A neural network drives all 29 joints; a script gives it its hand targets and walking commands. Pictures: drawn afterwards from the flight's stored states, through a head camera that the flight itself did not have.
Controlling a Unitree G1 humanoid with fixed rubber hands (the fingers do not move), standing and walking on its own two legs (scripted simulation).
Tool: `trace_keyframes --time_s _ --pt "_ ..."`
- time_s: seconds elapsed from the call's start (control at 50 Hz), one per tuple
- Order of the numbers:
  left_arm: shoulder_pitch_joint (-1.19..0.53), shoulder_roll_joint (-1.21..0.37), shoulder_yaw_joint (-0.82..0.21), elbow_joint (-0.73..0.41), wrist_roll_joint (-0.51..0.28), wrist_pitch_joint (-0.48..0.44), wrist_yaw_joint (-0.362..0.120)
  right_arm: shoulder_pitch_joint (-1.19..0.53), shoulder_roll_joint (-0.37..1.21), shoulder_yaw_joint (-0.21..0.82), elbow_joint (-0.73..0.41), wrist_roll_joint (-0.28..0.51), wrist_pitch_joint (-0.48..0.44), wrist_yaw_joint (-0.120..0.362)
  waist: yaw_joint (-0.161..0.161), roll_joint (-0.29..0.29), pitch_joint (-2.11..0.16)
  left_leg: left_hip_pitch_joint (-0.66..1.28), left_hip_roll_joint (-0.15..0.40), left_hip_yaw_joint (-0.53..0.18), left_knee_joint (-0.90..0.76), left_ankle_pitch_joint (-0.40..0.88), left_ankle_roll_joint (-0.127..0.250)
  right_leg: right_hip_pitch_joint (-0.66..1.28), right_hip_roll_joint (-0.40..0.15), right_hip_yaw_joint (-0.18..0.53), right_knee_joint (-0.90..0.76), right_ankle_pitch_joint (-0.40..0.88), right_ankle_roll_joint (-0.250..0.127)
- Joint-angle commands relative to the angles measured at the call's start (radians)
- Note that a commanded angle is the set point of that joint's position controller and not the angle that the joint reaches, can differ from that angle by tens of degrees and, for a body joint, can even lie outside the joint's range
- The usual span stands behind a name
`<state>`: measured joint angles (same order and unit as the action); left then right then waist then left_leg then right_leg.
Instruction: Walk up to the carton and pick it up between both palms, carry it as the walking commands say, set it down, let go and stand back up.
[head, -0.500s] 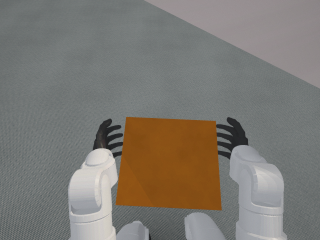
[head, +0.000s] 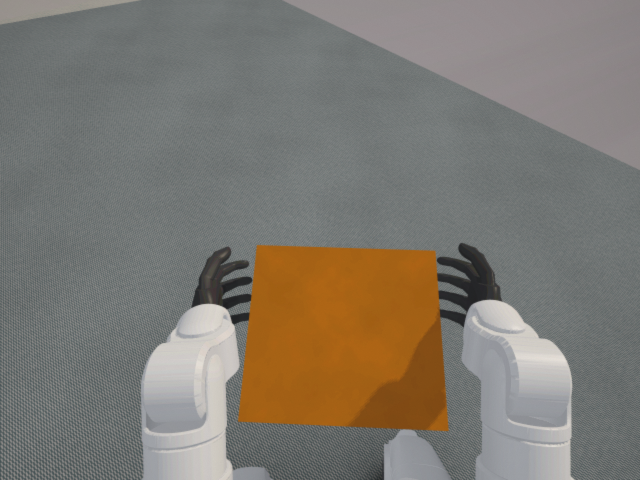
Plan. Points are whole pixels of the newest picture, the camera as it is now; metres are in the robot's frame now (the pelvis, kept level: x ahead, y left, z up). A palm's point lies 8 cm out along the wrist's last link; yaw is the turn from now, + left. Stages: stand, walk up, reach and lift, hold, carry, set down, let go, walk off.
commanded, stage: carry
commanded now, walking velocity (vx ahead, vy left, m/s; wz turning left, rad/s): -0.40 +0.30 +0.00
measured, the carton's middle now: (341, 339) +0.28 -0.01 +0.01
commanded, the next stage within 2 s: none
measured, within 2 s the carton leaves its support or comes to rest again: neither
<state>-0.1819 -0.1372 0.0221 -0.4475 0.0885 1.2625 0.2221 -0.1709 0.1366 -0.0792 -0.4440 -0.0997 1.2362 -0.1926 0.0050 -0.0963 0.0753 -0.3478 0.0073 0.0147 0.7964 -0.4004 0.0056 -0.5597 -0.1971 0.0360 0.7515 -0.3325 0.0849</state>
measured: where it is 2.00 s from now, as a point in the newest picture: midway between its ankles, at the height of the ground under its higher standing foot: outside the picture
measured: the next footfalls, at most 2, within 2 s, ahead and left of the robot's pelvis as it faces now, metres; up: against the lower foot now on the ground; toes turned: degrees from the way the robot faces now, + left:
right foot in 0.30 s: -0.13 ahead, -0.04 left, +0.00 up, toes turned -7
left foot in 0.58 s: -0.29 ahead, +0.34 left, +0.00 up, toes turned +1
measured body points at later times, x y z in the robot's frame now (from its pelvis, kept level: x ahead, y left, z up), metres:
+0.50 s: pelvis -0.29 +0.15 +0.02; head -0.26 +0.14 +0.46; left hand +0.00 +0.27 +0.10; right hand -0.02 -0.02 +0.10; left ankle -0.22 +0.27 -0.63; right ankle -0.17 -0.03 -0.70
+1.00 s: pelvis -0.56 +0.31 +0.00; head -0.53 +0.27 +0.45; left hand -0.27 +0.42 +0.09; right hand -0.30 +0.13 +0.06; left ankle -0.35 +0.34 -0.68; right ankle -0.53 +0.16 -0.70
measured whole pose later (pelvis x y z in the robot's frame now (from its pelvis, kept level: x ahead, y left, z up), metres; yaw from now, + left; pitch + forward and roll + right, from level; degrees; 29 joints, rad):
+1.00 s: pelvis -0.56 +0.31 +0.00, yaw -5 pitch -1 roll +0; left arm -0.19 -0.14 0.01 -0.44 0.09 1.27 0.23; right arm -0.14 0.13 -0.06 -0.45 -0.09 1.24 -0.25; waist 0.01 0.08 0.10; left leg -0.63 -0.02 0.17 0.66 -0.24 0.05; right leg -0.43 -0.02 0.02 0.80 -0.36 0.03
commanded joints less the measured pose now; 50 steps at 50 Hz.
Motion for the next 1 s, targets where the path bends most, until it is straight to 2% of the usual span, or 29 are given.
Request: trace_keyframes --time_s 0.0,0.04,0.08,0.16,0.2,0.24,0.26,0.28,0.3,0.32,0.34,0.38,0.44,0.5,0.52,0.54,0.56,0.58,0.64,0.66,0.7,0.72,0.8,0.86,0.88,0.9,0.92,0.94,0.98 --pt "-0.527 -1.055 -0.667 -0.192 -0.425 -0.049 -0.245 -0.437 1.015 0.588 -0.153 0.402 -0.042 0.26 0.011 0.307 -0.331 -0.064 0.2 0.006 -0.414 0.207 0.11 -0.071 0.158 -0.034 0.717 -0.124 -0.06" --pt "-0.506 -1.071 -0.655 -0.118 -0.425 -0.037 -0.253 -0.485 1.0 0.581 -0.166 0.39 -0.054 0.247 0.007 0.333 -0.325 0.031 0.162 0.07 -0.38 0.327 0.134 -0.089 0.166 -0.089 0.636 -0.124 -0.047" --pt "-0.513 -1.032 -0.648 -0.142 -0.431 -0.04 -0.245 -0.465 0.974 0.567 -0.177 0.383 -0.056 0.236 0.001 0.306 -0.374 0.104 0.178 0.017 -0.401 0.311 0.169 -0.056 0.184 -0.11 0.609 -0.157 -0.043" --pt "-0.466 -0.961 -0.616 -0.137 -0.413 -0.021 -0.235 -0.438 0.96 0.587 -0.137 0.385 -0.037 0.214 0.005 0.261 -0.515 0.186 0.242 -0.123 -0.476 0.311 0.154 0.112 0.185 -0.124 0.237 -0.213 -0.064" --pt "-0.442 -0.942 -0.606 -0.158 -0.408 -0.02 -0.235 -0.381 0.974 0.598 -0.109 0.388 -0.024 0.21 0.006 0.282 -0.542 0.126 0.245 -0.144 -0.561 0.239 0.112 0.279 0.186 -0.143 -0.002 -0.192 -0.093" --pt "-0.374 -0.974 -0.583 -0.133 -0.397 -0.031 -0.247 -0.427 0.969 0.633 -0.192 0.412 -0.035 0.205 0.031 0.225 -0.593 -0.023 0.177 -0.047 -0.561 0.074 -0.024 0.538 0.148 -0.096 -0.265 -0.13 -0.115" --pt "-0.387 -0.996 -0.561 -0.135 -0.41 -0.041 -0.256 -0.469 0.999 0.66 -0.214 0.429 -0.036 0.2 0.04 -0.117 -0.563 -0.181 0.098 0.029 -0.331 0.023 -0.087 0.599 -0.045 0.173 -0.415 -0.111 -0.169" --pt "-0.404 -0.991 -0.548 -0.156 -0.417 -0.058 -0.261 -0.47 1.005 0.672 -0.237 0.424 -0.035 0.203 0.031 -0.508 -0.514 -0.362 -0.017 -0.003 0.114 -0.185 -0.107 0.432 -0.437 0.658 -0.503 -0.019 -0.329" --pt "-0.359 -1.034 -0.54 -0.129 -0.403 -0.077 -0.263 -0.604 1.002 0.699 -0.323 0.441 -0.048 0.213 0.038 -0.441 -0.4 -0.376 0.011 -0.25 0.402 -0.142 -0.074 0.197 -0.477 0.62 -0.553 0.061 -0.378" --pt "-0.4 -1.04 -0.538 -0.167 -0.415 -0.089 -0.272 -0.618 1.024 0.71 -0.317 0.445 -0.062 0.214 0.021 -0.304 -0.401 -0.267 0.01 -0.265 0.531 -0.039 -0.067 0.059 -0.363 0.441 -0.549 -0.115 -0.311" --pt "-0.441 -1.043 -0.529 -0.153 -0.415 -0.079 -0.273 -0.653 1.062 0.718 -0.291 0.458 -0.054 0.221 -0.006 -0.276 -0.343 -0.185 -0.025 -0.203 0.639 0.054 -0.079 -0.023 -0.262 0.247 -0.556 -0.161 -0.24" --pt "-0.418 -1.023 -0.514 -0.156 -0.397 -0.084 -0.27 -0.619 1.034 0.728 -0.291 0.459 -0.056 0.221 -0.026 -0.193 -0.384 -0.097 -0.022 -0.169 0.587 0.098 -0.062 -0.016 -0.145 0.083 -0.463 -0.087 -0.181" --pt "-0.406 -1.002 -0.557 -0.201 -0.384 -0.066 -0.246 -0.492 0.985 0.675 -0.24 0.449 -0.034 0.219 -0.017 -0.085 -0.428 -0.056 0.024 -0.087 0.094 -0.003 -0.028 0.159 -0.107 0.082 -0.4 0.198 -0.162" --pt "-0.446 -0.93 -0.568 -0.244 -0.369 -0.052 -0.224 -0.387 0.989 0.638 -0.12 0.43 -0.007 0.225 -0.01 -0.139 -0.451 0.16 0.0 -0.039 -0.248 -0.027 0.002 0.103 -0.145 0.153 -0.391 0.054 -0.136" --pt "-0.463 -0.918 -0.577 -0.251 -0.36 -0.045 -0.222 -0.359 0.999 0.632 -0.082 0.427 0.0 0.233 -0.014 -0.034 -0.463 0.261 0.011 -0.035 -0.318 -0.067 0.011 0.03 -0.07 0.091 -0.287 -0.062 -0.106" --pt "-0.411 -0.894 -0.564 -0.209 -0.341 -0.036 -0.217 -0.337 0.981 0.625 -0.041 0.417 0.007 0.235 -0.022 0.232 -0.411 0.221 0.15 -0.198 -0.501 -0.149 0.068 -0.053 0.059 -0.015 -0.024 -0.191 -0.062" --pt "-0.432 -0.902 -0.585 -0.252 -0.356 -0.036 -0.215 -0.294 0.975 0.607 -0.014 0.403 0.005 0.24 -0.01 0.518 -0.36 0.111 0.439 -0.413 -0.477 0.309 0.153 -0.187 0.223 -0.111 0.399 -0.431 -0.021" --pt "-0.465 -0.893 -0.578 -0.216 -0.362 -0.028 -0.214 -0.274 0.97 0.581 0.025 0.395 0.011 0.242 -0.007 0.471 -0.288 -0.074 0.452 -0.28 -0.465 0.497 0.189 -0.128 0.194 -0.024 0.623 -0.438 -0.045" --pt "-0.527 -1.041 -0.657 -0.174 -0.427 -0.043 -0.243 -0.412 1.007 0.582 -0.125 0.387 -0.034 0.246 0.006 0.294 -0.303 -0.117 0.212 -0.017 -0.437 0.201 0.128 -0.069 0.169 -0.026 0.722 -0.135 -0.06" --pt "-0.566 -1.064 -0.66 -0.177 -0.441 -0.045 -0.252 -0.485 1.018 0.58 -0.161 0.401 -0.049 0.246 0.006 0.322 -0.318 -0.089 0.176 0.038 -0.453 0.17 0.112 -0.048 0.186 -0.068 0.719 -0.117 -0.053" --pt "-0.542 -1.066 -0.645 -0.135 -0.442 -0.04 -0.252 -0.495 0.992 0.55 -0.166 0.387 -0.055 0.238 0.002 0.358 -0.325 0.015 0.177 0.032 -0.447 0.154 0.14 -0.067 0.18 -0.097 0.632 -0.124 -0.043" --pt "-0.533 -1.052 -0.639 -0.125 -0.436 -0.035 -0.249 -0.51 0.989 0.565 -0.178 0.393 -0.055 0.233 0.002 0.295 -0.355 0.05 0.175 0.003 -0.445 0.192 0.144 -0.027 0.181 -0.103 0.563 -0.153 -0.048" --pt "-0.462 -0.989 -0.613 -0.13 -0.43 -0.021 -0.234 -0.436 0.969 0.572 -0.152 0.381 -0.039 0.201 0.0 0.259 -0.533 0.197 0.236 -0.105 -0.454 0.399 0.157 0.126 0.175 -0.127 0.153 -0.213 -0.072" --pt "-0.432 -0.995 -0.61 -0.179 -0.427 -0.039 -0.243 -0.433 1.009 0.627 -0.192 0.411 -0.043 0.202 0.012 0.237 -0.614 0.126 0.192 -0.071 -0.504 0.263 0.045 0.388 0.158 -0.119 -0.182 -0.131 -0.104" --pt "-0.433 -1.01 -0.604 -0.176 -0.436 -0.043 -0.253 -0.453 1.009 0.639 -0.205 0.42 -0.043 0.199 0.025 0.11 -0.611 -0.002 0.16 -0.035 -0.455 0.163 -0.01 0.52 0.092 -0.042 -0.352 -0.014 -0.108" --pt "-0.393 -1.027 -0.577 -0.151 -0.434 -0.053 -0.26 -0.479 1.009 0.665 -0.256 0.431 -0.047 0.196 0.02 -0.217 -0.59 -0.193 0.083 0.01 -0.189 -0.021 -0.049 0.53 -0.196 0.377 -0.399 -0.049 -0.201" --pt "-0.39 -1.039 -0.572 -0.158 -0.428 -0.061 -0.261 -0.518 1.016 0.67 -0.272 0.43 -0.042 0.205 0.024 -0.406 -0.489 -0.371 -0.017 -0.036 0.149 -0.166 -0.091 0.381 -0.445 0.629 -0.466 0.191 -0.342" --pt "-0.365 -1.052 -0.541 -0.128 -0.403 -0.083 -0.262 -0.6 1.007 0.69 -0.318 0.44 -0.054 0.211 0.026 -0.359 -0.446 -0.34 0.028 -0.24 0.38 -0.114 -0.065 0.213 -0.426 0.549 -0.482 0.182 -0.35" --pt "-0.41 -1.049 -0.52 -0.128 -0.408 -0.081 -0.274 -0.654 1.039 0.705 -0.301 0.455 -0.059 0.216 -0.004 -0.244 -0.36 -0.185 -0.007 -0.199 0.614 0.05 -0.072 0.015 -0.248 0.252 -0.51 -0.038 -0.248"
